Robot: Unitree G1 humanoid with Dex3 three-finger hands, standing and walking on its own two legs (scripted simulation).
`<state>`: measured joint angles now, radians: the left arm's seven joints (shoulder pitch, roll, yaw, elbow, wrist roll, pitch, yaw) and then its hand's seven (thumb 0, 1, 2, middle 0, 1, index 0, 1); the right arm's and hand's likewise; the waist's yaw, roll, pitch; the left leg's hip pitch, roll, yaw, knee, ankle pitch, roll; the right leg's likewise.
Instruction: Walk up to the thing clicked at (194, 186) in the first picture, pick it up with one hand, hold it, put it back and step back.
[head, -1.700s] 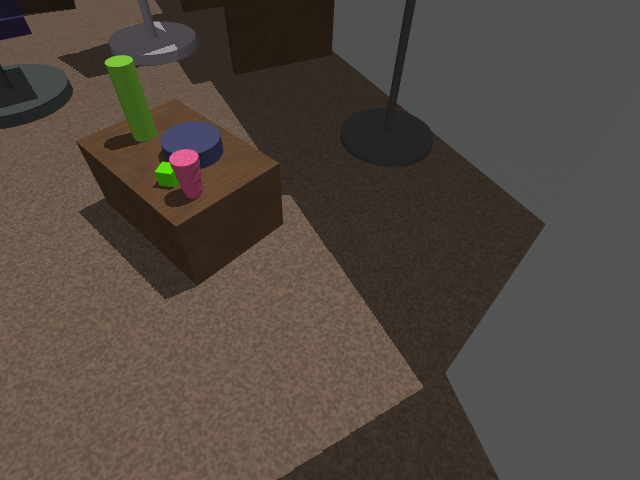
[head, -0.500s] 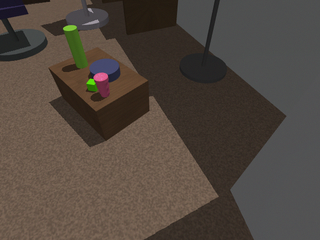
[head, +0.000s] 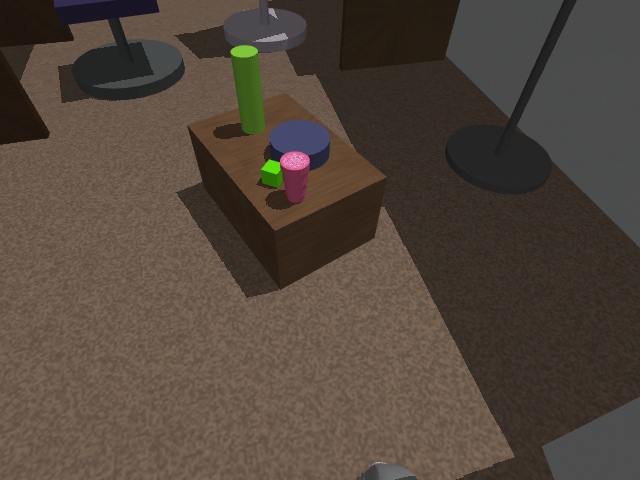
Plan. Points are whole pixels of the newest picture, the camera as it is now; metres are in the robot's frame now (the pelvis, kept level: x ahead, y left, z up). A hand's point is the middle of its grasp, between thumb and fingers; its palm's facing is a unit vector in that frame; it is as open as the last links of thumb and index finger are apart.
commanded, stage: walk up
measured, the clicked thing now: (295, 179) +1.02 +0.02 -0.35
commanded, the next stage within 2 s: none
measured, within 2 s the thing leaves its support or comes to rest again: neither
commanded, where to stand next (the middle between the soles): +0.38 +0.16 m, yaw +7 degrees
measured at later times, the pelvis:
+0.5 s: pelvis +0.15 +0.10 -0.02, yaw +9 degrees
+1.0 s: pelvis +0.28 +0.15 -0.01, yaw +10 degrees
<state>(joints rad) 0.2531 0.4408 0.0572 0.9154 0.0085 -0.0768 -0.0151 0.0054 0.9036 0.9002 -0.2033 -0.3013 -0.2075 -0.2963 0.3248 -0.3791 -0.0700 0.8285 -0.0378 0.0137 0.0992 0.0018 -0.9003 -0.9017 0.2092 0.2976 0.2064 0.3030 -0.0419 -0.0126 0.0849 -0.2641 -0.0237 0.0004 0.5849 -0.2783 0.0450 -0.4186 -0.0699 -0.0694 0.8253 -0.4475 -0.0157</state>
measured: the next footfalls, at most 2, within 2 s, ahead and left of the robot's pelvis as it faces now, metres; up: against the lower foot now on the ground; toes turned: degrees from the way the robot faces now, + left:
right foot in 0.08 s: +0.15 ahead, -0.11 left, +0.00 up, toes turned -4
left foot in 0.46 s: +0.25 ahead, +0.26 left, +0.00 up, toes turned +11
